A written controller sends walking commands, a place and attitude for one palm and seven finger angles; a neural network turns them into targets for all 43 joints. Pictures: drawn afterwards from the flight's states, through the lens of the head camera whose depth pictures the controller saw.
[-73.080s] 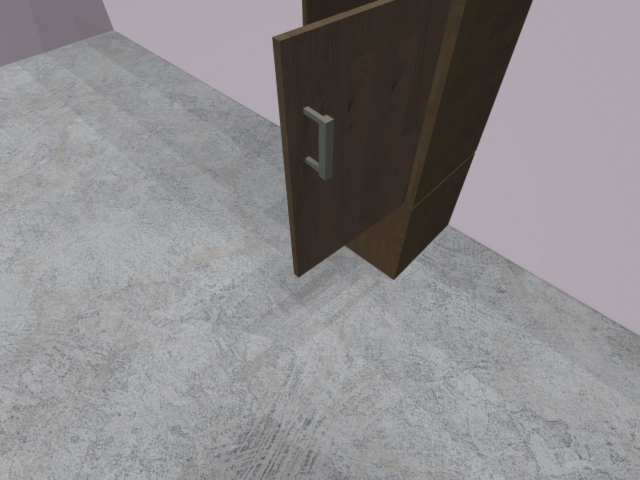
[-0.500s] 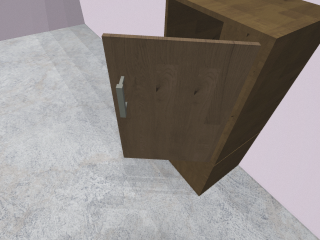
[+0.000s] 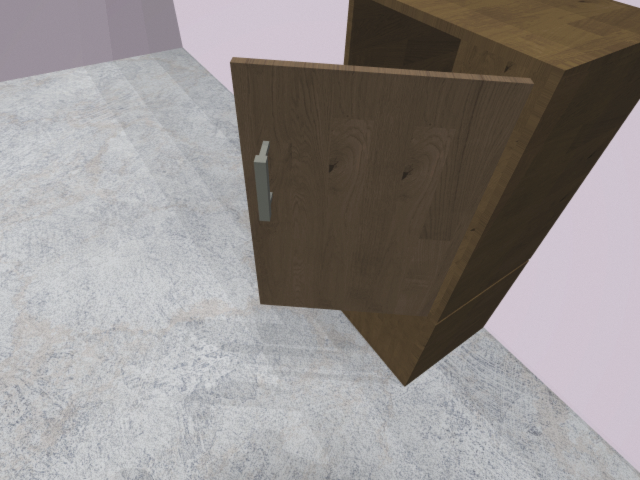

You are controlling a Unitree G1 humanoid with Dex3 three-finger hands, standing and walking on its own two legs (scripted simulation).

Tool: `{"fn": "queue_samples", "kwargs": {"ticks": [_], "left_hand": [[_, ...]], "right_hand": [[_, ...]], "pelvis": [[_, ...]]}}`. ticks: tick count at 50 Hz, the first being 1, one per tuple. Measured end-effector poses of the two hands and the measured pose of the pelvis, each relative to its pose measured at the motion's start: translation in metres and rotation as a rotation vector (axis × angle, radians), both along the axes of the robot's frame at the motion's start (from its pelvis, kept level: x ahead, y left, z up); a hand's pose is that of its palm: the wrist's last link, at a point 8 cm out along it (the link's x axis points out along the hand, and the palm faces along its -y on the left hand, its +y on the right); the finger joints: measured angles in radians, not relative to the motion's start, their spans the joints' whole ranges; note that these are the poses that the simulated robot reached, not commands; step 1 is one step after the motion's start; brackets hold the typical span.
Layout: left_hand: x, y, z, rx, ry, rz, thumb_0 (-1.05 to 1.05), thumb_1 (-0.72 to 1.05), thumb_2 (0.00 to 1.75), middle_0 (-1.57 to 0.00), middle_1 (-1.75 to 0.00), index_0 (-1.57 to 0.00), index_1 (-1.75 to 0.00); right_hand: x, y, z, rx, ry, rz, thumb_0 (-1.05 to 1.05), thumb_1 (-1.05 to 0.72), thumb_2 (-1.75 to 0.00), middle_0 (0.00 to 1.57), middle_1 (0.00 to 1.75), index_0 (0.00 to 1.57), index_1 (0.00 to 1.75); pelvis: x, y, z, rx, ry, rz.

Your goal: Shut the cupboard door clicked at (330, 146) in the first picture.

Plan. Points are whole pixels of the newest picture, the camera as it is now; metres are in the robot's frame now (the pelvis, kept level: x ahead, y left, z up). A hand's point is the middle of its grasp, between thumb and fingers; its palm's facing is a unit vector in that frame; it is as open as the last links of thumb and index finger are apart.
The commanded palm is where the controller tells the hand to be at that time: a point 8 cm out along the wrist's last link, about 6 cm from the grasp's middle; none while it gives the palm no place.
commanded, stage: shuffle to correct the standing spot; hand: left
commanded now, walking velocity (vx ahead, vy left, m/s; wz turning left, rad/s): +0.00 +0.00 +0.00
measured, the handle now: (265, 182) +0.54 +0.13 +0.07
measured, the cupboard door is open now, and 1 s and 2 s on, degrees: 52 52 52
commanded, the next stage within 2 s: come to a stop and stand still in 0.90 s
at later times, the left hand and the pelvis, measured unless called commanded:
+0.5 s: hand out of the picture +0.01 +0.23 -0.17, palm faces +0.01 -0.99 -0.14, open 7.4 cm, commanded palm none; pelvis -0.04 +0.04 +0.01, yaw -2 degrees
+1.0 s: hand (276, 435) +0.23 +0.08 -0.17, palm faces -0.13 -0.99 -0.08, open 7.4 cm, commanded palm none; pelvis +0.07 -0.04 -0.01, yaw -1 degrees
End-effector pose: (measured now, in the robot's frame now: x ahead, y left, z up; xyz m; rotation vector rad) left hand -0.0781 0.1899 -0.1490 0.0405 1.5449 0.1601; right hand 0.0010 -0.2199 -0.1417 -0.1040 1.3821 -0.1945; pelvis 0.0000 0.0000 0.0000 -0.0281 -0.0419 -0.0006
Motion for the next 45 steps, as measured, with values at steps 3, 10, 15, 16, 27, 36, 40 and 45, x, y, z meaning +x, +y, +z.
{"fn": "queue_samples", "kwargs": {"ticks": [3,10,15,16,27,36,40,45], "left_hand": [[-0.013,0.004,-0.001,0.015,-0.004,0.033,0.00,0.91,0.90,-0.20,-0.30,-0.20,-0.30],[-0.065,0.006,0.005,0.024,0.069,0.084,0.00,0.91,0.90,-0.20,-0.30,-0.20,-0.30],[-0.040,0.027,-0.008,-0.011,0.020,0.000,0.00,0.91,0.90,-0.20,-0.30,-0.20,-0.30],[-0.031,0.033,-0.014,-0.014,-0.010,-0.006,0.00,0.91,0.90,-0.20,-0.30,-0.20,-0.30],[0.103,0.092,0.011,0.040,-0.290,-0.121,0.00,0.91,0.90,-0.20,-0.30,-0.20,-0.30],[0.194,0.060,0.010,0.005,-0.323,-0.257,0.00,0.91,0.90,-0.19,-0.30,-0.19,-0.30],[0.240,0.017,0.006,-0.049,-0.354,-0.308,0.00,0.91,0.90,-0.19,-0.30,-0.19,-0.30],[0.296,-0.039,0.001,-0.088,-0.435,-0.330,0.00,0.91,0.90,-0.20,-0.30,-0.19,-0.30]], "right_hand": [[-0.003,0.001,-0.005,0.006,0.007,0.022,0.01,-0.91,-0.90,0.20,0.30,0.20,0.30],[0.004,0.000,0.002,-0.013,-0.050,0.032,0.02,-0.93,-0.90,0.20,0.30,0.20,0.30],[-0.019,0.012,0.013,-0.045,-0.109,-0.016,0.01,-0.93,-0.90,0.20,0.30,0.20,0.30],[-0.027,0.017,0.010,-0.055,-0.101,-0.012,0.01,-0.92,-0.90,0.20,0.30,0.20,0.30],[-0.139,0.078,0.032,0.004,0.181,-0.106,0.01,-0.91,-0.90,0.20,0.30,0.20,0.30],[-0.169,0.087,0.051,0.017,0.327,-0.210,0.01,-0.91,-0.90,0.20,0.30,0.20,0.30],[-0.168,0.079,0.054,0.032,0.386,-0.243,0.01,-0.91,-0.90,0.20,0.30,0.20,0.30],[-0.148,0.052,0.039,0.067,0.439,-0.267,0.01,-0.91,-0.90,0.20,0.30,0.21,0.30]], "pelvis": [[-0.008,0.002,-0.003,0.000,-0.007,0.007],[-0.027,0.011,0.000,0.001,0.002,0.021],[-0.033,0.024,0.000,0.006,0.027,-0.008],[-0.035,0.029,-0.005,-0.003,0.031,-0.011],[-0.034,0.044,0.014,0.007,0.059,-0.030],[-0.006,0.028,0.015,0.003,0.094,-0.053],[0.012,0.012,0.011,0.010,0.099,-0.057],[0.047,-0.017,-0.005,0.032,0.097,-0.048]]}}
